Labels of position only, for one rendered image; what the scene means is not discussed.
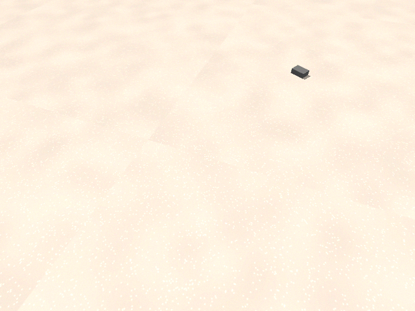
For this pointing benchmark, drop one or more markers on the small box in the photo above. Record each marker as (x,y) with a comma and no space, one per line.
(300,71)

